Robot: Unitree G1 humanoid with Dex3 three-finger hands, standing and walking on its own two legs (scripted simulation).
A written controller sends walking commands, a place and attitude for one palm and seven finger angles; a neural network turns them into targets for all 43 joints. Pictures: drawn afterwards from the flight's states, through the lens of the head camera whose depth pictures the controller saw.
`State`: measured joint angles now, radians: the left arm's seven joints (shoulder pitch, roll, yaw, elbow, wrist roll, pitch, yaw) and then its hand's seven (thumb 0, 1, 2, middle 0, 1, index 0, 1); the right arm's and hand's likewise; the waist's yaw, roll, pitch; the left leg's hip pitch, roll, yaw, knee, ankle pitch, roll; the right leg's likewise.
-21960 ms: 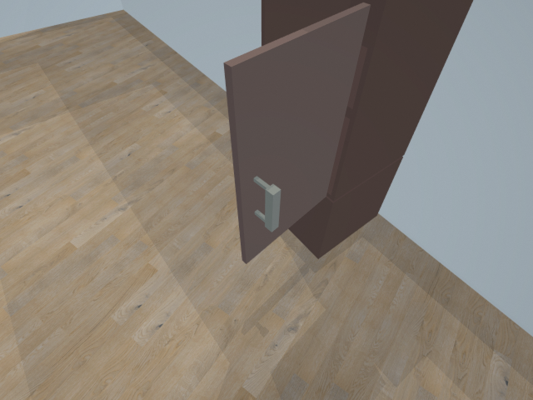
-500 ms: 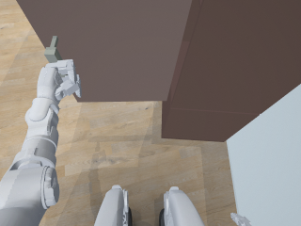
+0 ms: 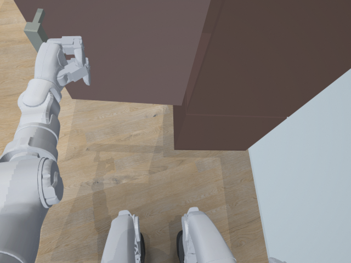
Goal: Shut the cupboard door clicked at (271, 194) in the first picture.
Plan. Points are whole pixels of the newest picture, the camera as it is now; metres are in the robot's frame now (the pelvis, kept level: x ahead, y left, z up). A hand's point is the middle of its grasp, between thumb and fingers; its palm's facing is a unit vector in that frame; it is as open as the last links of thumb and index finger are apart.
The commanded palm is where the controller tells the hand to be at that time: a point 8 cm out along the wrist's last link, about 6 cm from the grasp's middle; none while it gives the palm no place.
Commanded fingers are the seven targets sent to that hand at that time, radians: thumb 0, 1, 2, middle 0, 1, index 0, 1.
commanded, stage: push the door shut along its arc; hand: left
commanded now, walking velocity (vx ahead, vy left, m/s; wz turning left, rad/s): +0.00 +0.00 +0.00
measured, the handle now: (50, 45) +0.59 +0.23 +0.06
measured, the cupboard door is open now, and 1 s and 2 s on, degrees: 88 74 73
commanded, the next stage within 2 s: pull the fist back off the door in 0.76 s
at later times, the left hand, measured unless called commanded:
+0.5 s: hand (99, 48) +0.58 +0.13 +0.06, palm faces -0.28 -0.96 -0.04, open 3.1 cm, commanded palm +0.59 +0.15 +0.06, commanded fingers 0.00 0.90 0.90 -1.30 -1.50 -1.30 -1.50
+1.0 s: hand (108, 33) +0.62 +0.11 +0.06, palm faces -0.01 -0.99 +0.12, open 3.2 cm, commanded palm +0.61 +0.10 +0.06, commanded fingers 0.00 0.90 0.90 -1.30 -1.50 -1.30 -1.50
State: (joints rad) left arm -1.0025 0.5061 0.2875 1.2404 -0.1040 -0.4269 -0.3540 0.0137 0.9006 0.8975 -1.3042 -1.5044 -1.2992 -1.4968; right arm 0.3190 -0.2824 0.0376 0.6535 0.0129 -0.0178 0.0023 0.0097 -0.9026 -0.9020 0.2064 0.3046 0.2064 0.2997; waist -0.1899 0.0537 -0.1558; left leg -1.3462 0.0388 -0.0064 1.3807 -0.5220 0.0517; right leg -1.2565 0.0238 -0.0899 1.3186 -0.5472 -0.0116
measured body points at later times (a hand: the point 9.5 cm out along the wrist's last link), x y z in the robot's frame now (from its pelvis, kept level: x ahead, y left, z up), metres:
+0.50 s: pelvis +0.01 -0.01 -0.02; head +0.20 +0.02 +0.39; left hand +0.59 +0.18 +0.07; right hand -0.02 -0.26 -0.12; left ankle +0.05 +0.09 -0.60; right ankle +0.04 -0.12 -0.60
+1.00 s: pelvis +0.00 -0.01 -0.03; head +0.21 +0.03 +0.36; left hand +0.62 +0.17 +0.06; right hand -0.03 -0.26 -0.12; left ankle +0.05 +0.09 -0.60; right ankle +0.04 -0.12 -0.60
